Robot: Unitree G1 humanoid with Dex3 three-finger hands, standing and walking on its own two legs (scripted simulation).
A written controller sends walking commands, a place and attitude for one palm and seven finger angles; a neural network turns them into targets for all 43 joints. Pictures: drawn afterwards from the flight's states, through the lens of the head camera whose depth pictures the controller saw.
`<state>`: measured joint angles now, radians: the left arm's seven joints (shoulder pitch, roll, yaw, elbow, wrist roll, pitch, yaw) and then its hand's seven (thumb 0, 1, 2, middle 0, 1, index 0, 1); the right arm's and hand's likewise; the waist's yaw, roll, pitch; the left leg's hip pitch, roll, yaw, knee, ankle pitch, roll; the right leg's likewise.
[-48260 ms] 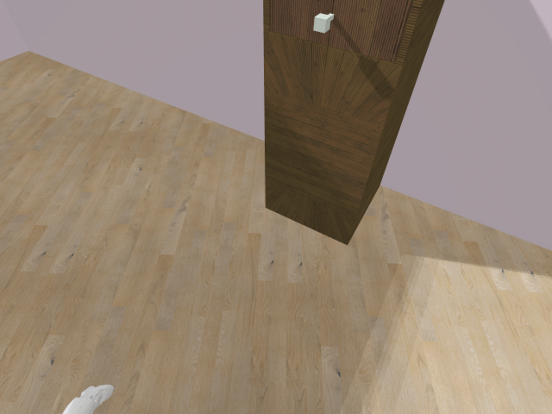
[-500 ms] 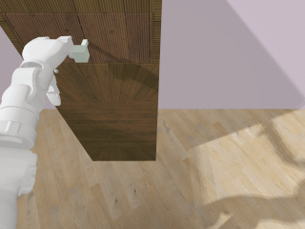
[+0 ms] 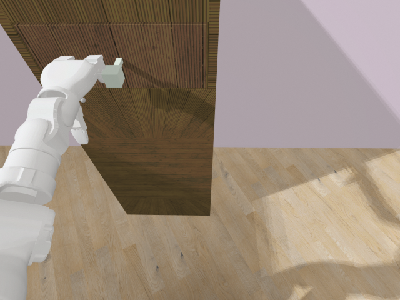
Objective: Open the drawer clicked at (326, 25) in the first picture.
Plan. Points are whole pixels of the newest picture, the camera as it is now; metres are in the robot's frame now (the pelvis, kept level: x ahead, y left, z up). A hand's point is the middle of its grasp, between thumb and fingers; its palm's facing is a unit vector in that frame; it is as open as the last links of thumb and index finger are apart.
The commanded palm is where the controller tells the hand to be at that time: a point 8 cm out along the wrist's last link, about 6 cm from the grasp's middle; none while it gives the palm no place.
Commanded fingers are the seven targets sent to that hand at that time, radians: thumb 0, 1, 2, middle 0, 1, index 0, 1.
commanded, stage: close the thumb around the handle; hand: left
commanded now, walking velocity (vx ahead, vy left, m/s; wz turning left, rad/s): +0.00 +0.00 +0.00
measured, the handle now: (115, 70) +0.54 +0.21 +0.16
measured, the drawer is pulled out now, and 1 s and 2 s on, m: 0.00 0.00 0.02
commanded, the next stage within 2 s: pull the drawer open in 0.70 s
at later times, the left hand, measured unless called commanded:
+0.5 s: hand (83, 100) +0.46 +0.26 +0.15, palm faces -0.02 +0.01 -1.00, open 7.9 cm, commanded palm +0.45 +0.23 +0.20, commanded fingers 0.00 0.90 0.90 -0.40 -1.35 -0.40 -1.35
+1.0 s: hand (83, 102) +0.46 +0.26 +0.14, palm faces -0.02 +0.00 -1.00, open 5.3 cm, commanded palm +0.42 +0.24 +0.20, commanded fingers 0.00 0.90 0.90 -0.40 -1.35 -0.40 -1.35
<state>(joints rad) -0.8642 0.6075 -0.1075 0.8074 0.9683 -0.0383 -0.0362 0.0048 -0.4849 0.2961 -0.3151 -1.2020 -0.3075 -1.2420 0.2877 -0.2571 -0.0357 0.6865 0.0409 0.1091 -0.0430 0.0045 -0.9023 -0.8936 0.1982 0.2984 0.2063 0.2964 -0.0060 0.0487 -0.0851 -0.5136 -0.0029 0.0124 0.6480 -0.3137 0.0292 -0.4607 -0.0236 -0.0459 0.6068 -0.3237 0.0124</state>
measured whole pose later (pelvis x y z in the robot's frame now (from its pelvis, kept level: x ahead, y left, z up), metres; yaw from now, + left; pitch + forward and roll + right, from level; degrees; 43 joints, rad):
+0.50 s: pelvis +0.01 +0.00 +0.00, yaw +1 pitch +10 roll -1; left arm -0.84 0.60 -0.12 0.75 0.96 -0.01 -0.06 0.00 0.43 0.69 -0.38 -1.30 -0.30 -1.27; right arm 0.27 -0.26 -0.03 0.69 0.04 0.13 -0.04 0.00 -0.90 -0.89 0.20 0.30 0.21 0.30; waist 0.00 0.05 -0.08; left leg -0.51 0.00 0.00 0.65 -0.32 0.02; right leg -0.45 -0.02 -0.05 0.61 -0.34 0.01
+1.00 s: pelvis +0.01 +0.00 +0.00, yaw -1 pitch +10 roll -1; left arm -0.75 0.62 -0.06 0.67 0.95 0.00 -0.06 0.00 0.88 0.89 -0.41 -1.35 -0.30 -1.32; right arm 0.30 -0.27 -0.04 0.67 0.04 0.14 -0.04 0.01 -0.90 -0.89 0.20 0.30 0.21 0.30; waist -0.01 0.06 -0.09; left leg -0.49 0.00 0.03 0.64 -0.33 0.03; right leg -0.44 -0.02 -0.03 0.60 -0.33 0.01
